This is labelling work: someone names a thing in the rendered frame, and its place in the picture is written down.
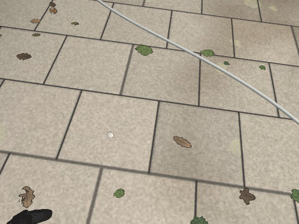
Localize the left robot hand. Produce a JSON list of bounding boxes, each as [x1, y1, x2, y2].
[[7, 209, 52, 224]]

